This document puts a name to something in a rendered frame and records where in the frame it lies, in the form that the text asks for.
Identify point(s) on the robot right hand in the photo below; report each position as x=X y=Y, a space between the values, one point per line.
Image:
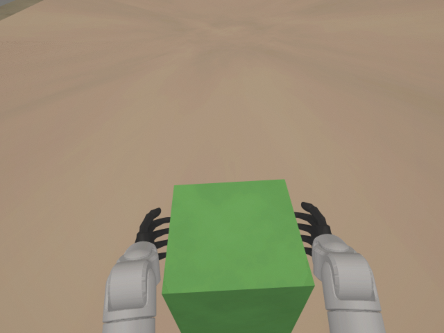
x=318 y=224

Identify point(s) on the carton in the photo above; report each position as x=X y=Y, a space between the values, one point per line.
x=235 y=260

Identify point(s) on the left robot forearm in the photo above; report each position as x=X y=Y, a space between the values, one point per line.
x=130 y=291

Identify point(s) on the right robot forearm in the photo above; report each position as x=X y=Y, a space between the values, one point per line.
x=349 y=288

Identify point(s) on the robot left hand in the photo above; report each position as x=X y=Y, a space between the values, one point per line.
x=147 y=227

